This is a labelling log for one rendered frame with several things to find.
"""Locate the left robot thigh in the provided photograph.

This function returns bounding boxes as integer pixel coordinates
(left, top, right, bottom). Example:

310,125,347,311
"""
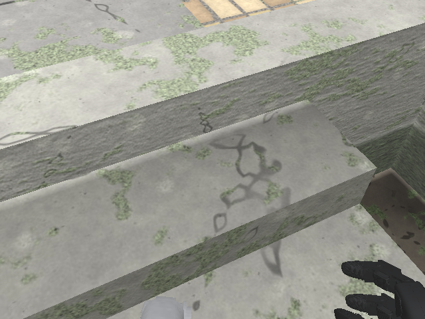
141,296,192,319

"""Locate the robot right hand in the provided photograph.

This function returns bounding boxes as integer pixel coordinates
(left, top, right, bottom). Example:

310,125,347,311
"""
334,260,425,319

